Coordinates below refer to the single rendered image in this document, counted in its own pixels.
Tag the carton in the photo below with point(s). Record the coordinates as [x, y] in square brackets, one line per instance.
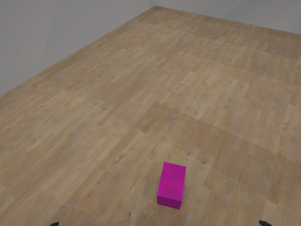
[171, 185]

